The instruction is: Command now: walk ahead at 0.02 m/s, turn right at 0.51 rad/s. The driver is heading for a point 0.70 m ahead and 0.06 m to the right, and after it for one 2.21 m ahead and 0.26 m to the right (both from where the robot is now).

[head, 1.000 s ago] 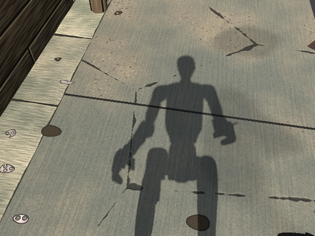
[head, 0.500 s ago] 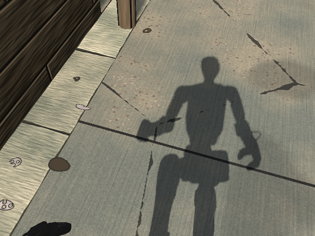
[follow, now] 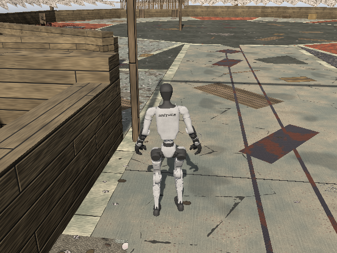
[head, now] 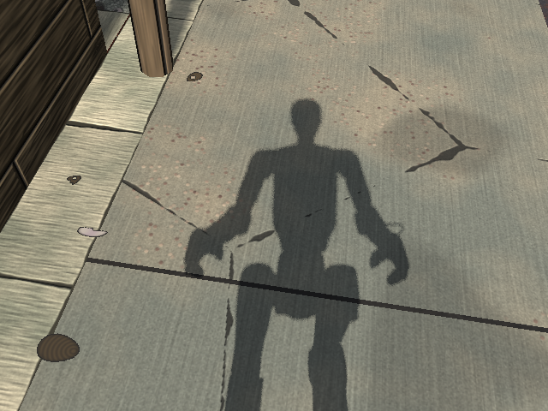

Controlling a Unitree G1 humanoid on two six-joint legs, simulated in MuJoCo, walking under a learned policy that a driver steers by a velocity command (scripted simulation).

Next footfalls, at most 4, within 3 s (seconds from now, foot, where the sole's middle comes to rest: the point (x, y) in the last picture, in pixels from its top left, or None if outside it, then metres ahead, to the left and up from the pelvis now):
0.36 right None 0.01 -0.14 -0.77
0.86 left None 0.10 0.07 -0.77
1.34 right None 0.14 -0.16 -0.77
1.68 left None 0.07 0.10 -0.77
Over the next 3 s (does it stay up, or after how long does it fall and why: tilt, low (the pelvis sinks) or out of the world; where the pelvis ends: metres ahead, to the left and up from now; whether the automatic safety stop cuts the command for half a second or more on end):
stays up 0.18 -0.12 -0.01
